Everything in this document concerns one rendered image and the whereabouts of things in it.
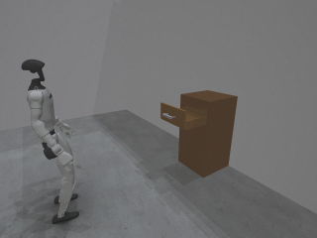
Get handle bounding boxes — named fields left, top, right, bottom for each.
left=162, top=113, right=175, bottom=119

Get left robot forearm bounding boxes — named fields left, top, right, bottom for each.
left=54, top=115, right=64, bottom=128

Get robot right upper arm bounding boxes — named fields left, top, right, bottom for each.
left=29, top=90, right=46, bottom=130

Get robot left shin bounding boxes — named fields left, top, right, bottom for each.
left=59, top=167, right=74, bottom=184

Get drawer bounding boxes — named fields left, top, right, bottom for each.
left=160, top=102, right=207, bottom=131

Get right robot hand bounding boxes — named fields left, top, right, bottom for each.
left=57, top=151, right=81, bottom=175

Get cabinet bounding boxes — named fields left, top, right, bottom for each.
left=178, top=90, right=238, bottom=178

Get left robot hand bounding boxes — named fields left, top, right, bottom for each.
left=59, top=123, right=76, bottom=139

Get right robot forearm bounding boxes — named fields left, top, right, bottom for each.
left=33, top=121, right=64, bottom=156

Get robot left foot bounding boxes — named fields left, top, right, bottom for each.
left=53, top=193, right=78, bottom=204

